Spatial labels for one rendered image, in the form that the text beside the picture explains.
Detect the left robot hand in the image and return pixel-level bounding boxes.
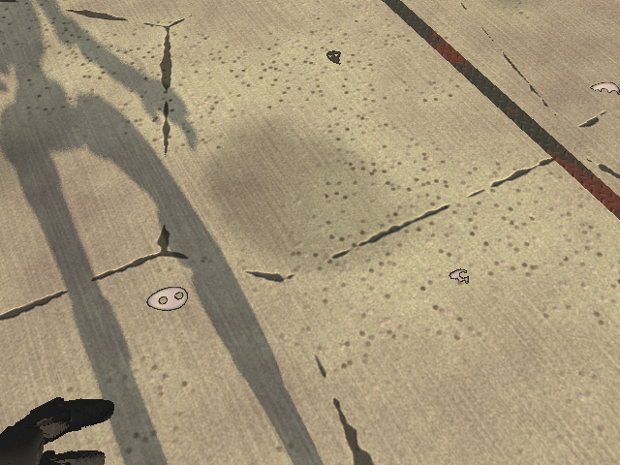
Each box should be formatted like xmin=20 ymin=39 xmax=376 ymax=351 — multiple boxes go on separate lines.
xmin=0 ymin=397 xmax=114 ymax=465

